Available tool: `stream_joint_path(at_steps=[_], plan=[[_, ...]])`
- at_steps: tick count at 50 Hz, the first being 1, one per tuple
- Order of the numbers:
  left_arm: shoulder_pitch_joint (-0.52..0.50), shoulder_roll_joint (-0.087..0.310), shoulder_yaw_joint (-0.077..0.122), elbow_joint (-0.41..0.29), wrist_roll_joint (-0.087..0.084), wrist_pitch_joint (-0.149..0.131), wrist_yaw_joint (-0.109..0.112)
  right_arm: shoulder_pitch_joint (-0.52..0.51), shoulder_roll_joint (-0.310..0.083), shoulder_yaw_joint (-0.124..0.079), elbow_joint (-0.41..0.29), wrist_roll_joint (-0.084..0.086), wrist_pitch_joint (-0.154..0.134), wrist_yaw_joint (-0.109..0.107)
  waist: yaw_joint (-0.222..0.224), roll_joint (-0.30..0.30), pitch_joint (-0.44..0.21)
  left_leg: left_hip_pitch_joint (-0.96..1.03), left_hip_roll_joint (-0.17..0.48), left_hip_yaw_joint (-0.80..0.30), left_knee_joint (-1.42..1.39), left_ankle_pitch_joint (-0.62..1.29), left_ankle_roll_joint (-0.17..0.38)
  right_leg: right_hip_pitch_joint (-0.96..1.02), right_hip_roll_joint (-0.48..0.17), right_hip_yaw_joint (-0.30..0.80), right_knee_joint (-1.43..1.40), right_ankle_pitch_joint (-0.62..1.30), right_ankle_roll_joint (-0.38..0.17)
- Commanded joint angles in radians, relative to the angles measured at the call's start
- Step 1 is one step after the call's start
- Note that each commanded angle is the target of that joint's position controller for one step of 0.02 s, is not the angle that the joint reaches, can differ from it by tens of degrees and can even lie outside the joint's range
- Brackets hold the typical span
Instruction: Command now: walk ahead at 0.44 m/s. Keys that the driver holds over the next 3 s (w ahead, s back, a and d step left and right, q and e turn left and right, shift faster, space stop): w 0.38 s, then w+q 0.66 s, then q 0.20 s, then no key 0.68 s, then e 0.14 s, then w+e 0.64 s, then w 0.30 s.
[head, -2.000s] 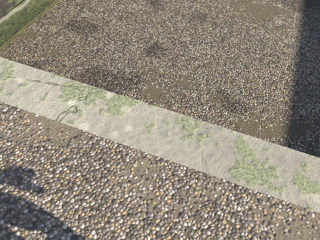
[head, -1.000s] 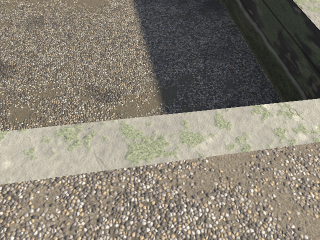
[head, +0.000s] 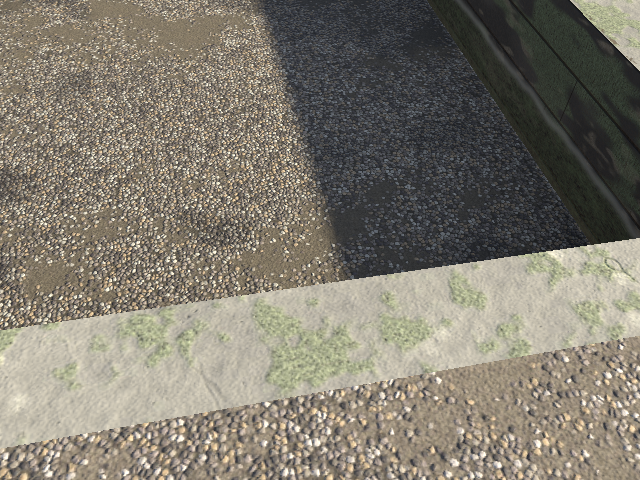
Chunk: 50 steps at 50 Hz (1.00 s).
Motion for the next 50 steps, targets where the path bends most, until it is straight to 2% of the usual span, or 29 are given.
stream_joint_path(at_steps=[1, 5, 8, 10, 11, 12, 13, 14, 15, 16, 17, 19, 22, 23, 26, 30, 32, 35, 37, 38, 39, 40, 41, 42, 43, 44, 45, 47, 50], plan=[[-0.123, 0.032, 0.000, -0.083, -0.003, 0.001, -0.001, 0.092, -0.113, -0.011, -0.003, 0.001, -0.013, -0.007, -0.012, 0.112, 0.108, 0.039, 0.246, -0.164, -0.102, 0.400, 0.083, -0.202, -0.005, -0.039, -0.058, 0.052, 0.027], [-0.266, 0.001, -0.019, -0.145, -0.015, -0.001, -0.002, 0.110, -0.109, -0.004, 0.010, -0.001, -0.013, -0.014, -0.036, 0.126, 0.135, 0.008, 0.225, -0.108, -0.104, 0.540, 0.076, -0.111, 0.033, -0.093, -0.300, 0.125, 0.023], [-0.274, 0.016, -0.018, -0.168, -0.021, -0.004, 0.006, 0.103, -0.124, -0.006, 0.021, -0.004, -0.015, -0.018, -0.018, 0.135, 0.128, 0.048, 0.254, -0.093, -0.073, 0.704, 0.074, -0.012, 0.059, -0.107, -0.406, 0.126, -0.022], [-0.162, 0.048, -0.003, -0.145, -0.020, -0.012, 0.021, 0.063, -0.144, -0.011, 0.017, -0.003, -0.017, -0.022, 0.043, 0.142, 0.061, 0.088, 0.264, -0.071, 0.065, 0.980, 0.058, 0.131, 0.104, -0.110, -0.432, 0.076, -0.064], [-0.036, 0.073, 0.010, -0.106, -0.022, -0.019, 0.029, 0.048, -0.155, -0.015, 0.015, -0.005, -0.014, -0.023, 0.095, 0.142, -0.006, 0.105, 0.261, -0.064, 0.208, 1.057, 0.050, 0.247, 0.126, -0.102, -0.454, 0.054, -0.085], [0.132, 0.091, 0.024, -0.054, -0.020, -0.028, 0.037, 0.026, -0.162, -0.017, 0.011, 0.000, -0.008, -0.020, 0.167, 0.132, -0.081, 0.041, 0.238, -0.040, 0.401, 0.998, 0.037, 0.443, 0.119, -0.090, -0.526, 0.110, -0.112], [0.283, 0.158, 0.047, -0.023, 0.005, -0.033, 0.047, 0.031, -0.134, -0.009, -0.011, 0.005, -0.007, -0.013, 0.209, 0.063, -0.180, -0.147, 0.196, -0.018, 0.674, 0.673, 0.028, 0.678, -0.055, 0.100, -0.546, -0.033, -0.155], [0.318, 0.237, 0.066, -0.021, 0.020, -0.027, 0.044, 0.159, -0.004, 0.009, -0.027, 0.028, 0.000, 0.001, 0.117, -0.169, -0.286, -0.502, 0.001, 0.014, 1.080, -0.219, -0.011, 0.909, -0.367, 0.629, -0.633, -0.081, -0.306], [0.255, 0.190, 0.063, -0.022, -0.027, -0.016, 0.029, 0.090, -0.119, -0.021, -0.024, 0.005, 0.007, -0.003, 0.129, -0.026, -0.260, -0.597, 0.010, -0.117, 1.178, -0.230, 0.009, 0.836, -0.333, 0.730, -0.730, -0.184, -0.313], [0.135, 0.135, 0.047, -0.040, -0.036, -0.019, 0.028, -0.002, -0.126, -0.027, -0.063, -0.001, 0.004, -0.001, 0.078, -0.023, -0.090, -0.647, 0.068, -0.113, 1.148, -0.134, 0.016, 0.681, -0.302, 0.556, -0.763, -0.201, -0.277], [0.083, 0.073, 0.035, -0.049, -0.032, -0.030, 0.026, -0.052, -0.118, -0.027, -0.075, -0.006, 0.000, 0.000, 0.059, 0.029, -0.010, -0.615, 0.103, -0.105, 1.088, -0.079, 0.017, 0.548, -0.260, 0.448, -0.802, -0.102, -0.249], [0.082, 0.009, 0.014, -0.023, -0.025, -0.046, 0.036, -0.053, -0.086, -0.029, -0.077, -0.023, 0.019, 0.010, -0.003, 0.026, 0.035, -0.515, 0.143, -0.105, 0.988, -0.053, 0.001, 0.388, -0.180, 0.302, -0.835, 0.034, -0.194], [0.162, 0.035, 0.016, -0.001, -0.019, -0.068, 0.049, -0.054, -0.046, -0.026, -0.076, -0.020, 0.052, 0.019, -0.020, 0.025, 0.053, -0.522, 0.152, -0.099, 0.920, -0.039, -0.018, 0.342, -0.167, 0.189, -0.873, 0.091, -0.181], [0.181, 0.051, 0.020, 0.003, -0.020, -0.071, 0.051, -0.099, -0.056, -0.028, -0.095, -0.022, 0.057, 0.022, -0.015, 0.016, 0.074, -0.572, 0.160, -0.095, 0.900, -0.001, -0.024, 0.348, -0.164, 0.159, -0.893, 0.091, -0.173], [0.251, 0.033, 0.007, 0.010, -0.023, -0.067, 0.054, -0.216, -0.061, -0.033, -0.142, -0.020, 0.061, 0.024, 0.008, -0.004, 0.102, -0.678, 0.160, -0.086, 0.782, 0.126, -0.035, 0.401, -0.138, 0.056, -0.882, 0.246, -0.126], [0.289, 0.017, -0.009, -0.004, -0.024, -0.066, 0.066, -0.357, -0.022, -0.013, -0.197, -0.011, 0.065, 0.016, 0.035, -0.010, 0.098, -0.602, 0.117, 0.022, 0.569, 0.294, -0.020, 0.408, -0.117, -0.072, -0.818, 0.556, -0.055], [0.319, 0.043, -0.009, -0.003, -0.025, -0.057, 0.078, -0.384, -0.016, -0.004, -0.214, -0.011, 0.066, 0.009, 0.049, -0.030, 0.098, -0.570, 0.093, 0.071, 0.502, 0.293, -0.005, 0.460, -0.121, -0.109, -0.779, 0.653, -0.045], [0.338, 0.071, -0.003, -0.006, -0.025, -0.047, 0.096, -0.365, -0.040, -0.008, -0.229, -0.017, 0.066, -0.008, 0.037, -0.049, 0.065, -0.520, 0.042, 0.117, 0.461, 0.174, 0.032, 0.569, -0.160, -0.143, -0.636, 0.905, -0.044], [0.304, 0.098, 0.007, -0.019, -0.019, -0.042, 0.104, -0.242, -0.059, -0.022, -0.204, -0.018, 0.068, -0.018, -0.021, -0.075, 0.005, -0.388, -0.009, 0.128, 0.433, 0.072, 0.074, 0.590, -0.179, -0.160, -0.443, 1.063, -0.052], [0.271, 0.109, 0.008, -0.038, -0.029, -0.038, 0.101, -0.137, -0.089, -0.039, -0.179, -0.017, 0.068, -0.023, -0.072, -0.083, -0.063, -0.257, -0.028, 0.111, 0.372, 0.057, 0.103, 0.565, -0.183, -0.160, -0.284, 1.002, -0.053], [0.211, 0.131, 0.014, -0.059, -0.039, -0.026, 0.094, -0.019, -0.134, -0.062, -0.147, -0.024, 0.055, -0.027, -0.146, -0.034, -0.106, -0.084, -0.006, 0.045, 0.246, 0.116, 0.144, 0.450, -0.152, -0.177, -0.031, 0.801, -0.034], [0.230, 0.057, 0.002, -0.098, -0.025, -0.027, 0.086, 0.029, -0.241, -0.091, -0.145, -0.015, 0.050, -0.037, -0.118, 0.148, -0.171, 0.126, 0.243, -0.281, 0.266, 0.351, 0.212, 0.186, -0.040, -0.167, 0.315, 0.013, -0.004], [0.293, 0.035, 0.003, -0.161, -0.038, -0.027, 0.073, 0.034, -0.302, -0.101, -0.150, 0.009, 0.062, -0.021, -0.058, 0.223, -0.279, 0.327, 0.426, -0.728, 0.157, 0.488, 0.383, -0.108, 0.103, 0.010, 0.517, -0.355, 0.039], [0.205, 0.075, 0.008, -0.178, -0.024, -0.032, 0.069, 0.003, -0.270, -0.104, -0.151, 0.031, 0.079, -0.019, -0.086, 0.110, -0.178, 0.236, 0.416, -0.665, 0.065, 0.209, 0.385, -0.228, 0.036, 0.085, 0.492, -0.269, 0.046], [0.137, 0.097, 0.014, -0.198, -0.027, -0.040, 0.067, -0.040, -0.203, -0.087, -0.153, 0.020, 0.086, -0.024, -0.067, 0.060, -0.032, 0.095, 0.379, -0.588, 0.024, 0.074, 0.345, -0.258, 0.008, 0.072, 0.454, -0.228, 0.047], [0.115, 0.096, 0.020, -0.201, -0.022, -0.041, 0.069, -0.087, -0.154, -0.073, -0.164, 0.003, 0.087, -0.027, -0.015, -0.012, 0.037, -0.037, 0.322, -0.513, 0.003, 0.065, 0.287, -0.218, -0.018, 0.070, 0.377, -0.199, 0.050], [0.118, 0.080, 0.018, -0.208, -0.011, -0.024, 0.069, -0.126, -0.135, -0.064, -0.183, -0.002, 0.079, -0.035, 0.029, -0.017, 0.052, -0.142, 0.264, -0.440, -0.003, 0.101, 0.243, -0.150, -0.042, 0.077, 0.293, -0.174, 0.061], [0.116, 0.050, 0.016, -0.236, 0.002, 0.015, 0.063, -0.117, -0.142, -0.060, -0.196, 0.016, 0.054, -0.041, 0.062, 0.011, 0.030, -0.241, 0.185, -0.351, 0.012, 0.217, 0.194, -0.053, -0.054, 0.066, 0.178, -0.104, 0.088], [0.065, 0.042, 0.018, -0.283, -0.002, 0.053, 0.068, -0.065, -0.181, -0.068, -0.221, 0.027, 0.046, -0.035, 0.052, 0.065, 0.003, -0.250, 0.138, -0.311, 0.067, 0.432, 0.179, -0.081, -0.036, 0.033, 0.075, 0.011, 0.102]])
